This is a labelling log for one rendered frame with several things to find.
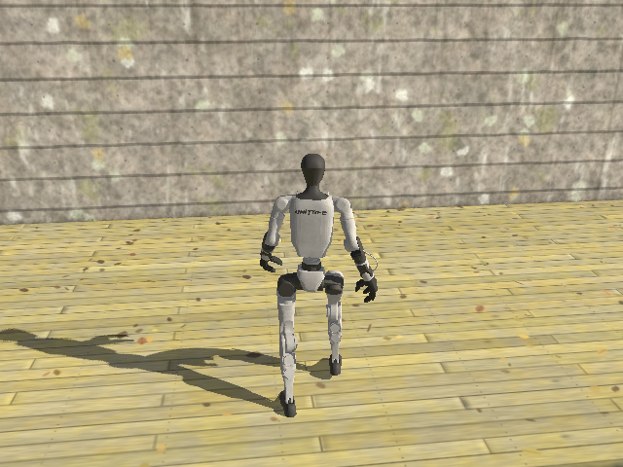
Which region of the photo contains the right robot hand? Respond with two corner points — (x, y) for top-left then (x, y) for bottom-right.
(355, 276), (378, 303)

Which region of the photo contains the left robot forearm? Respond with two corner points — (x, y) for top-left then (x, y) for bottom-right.
(260, 232), (275, 261)

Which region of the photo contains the right robot forearm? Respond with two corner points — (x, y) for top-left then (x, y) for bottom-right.
(350, 236), (374, 281)

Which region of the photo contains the right robot thigh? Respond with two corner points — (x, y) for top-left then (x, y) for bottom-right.
(323, 270), (344, 321)

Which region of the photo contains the robot right foot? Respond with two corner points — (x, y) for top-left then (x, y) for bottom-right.
(329, 354), (342, 376)

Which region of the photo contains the robot right upper arm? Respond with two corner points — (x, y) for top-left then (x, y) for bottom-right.
(332, 197), (359, 252)

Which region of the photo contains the left robot hand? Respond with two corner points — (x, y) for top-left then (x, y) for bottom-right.
(260, 256), (282, 272)

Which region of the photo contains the robot left upper arm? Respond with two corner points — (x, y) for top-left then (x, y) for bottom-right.
(265, 195), (293, 246)

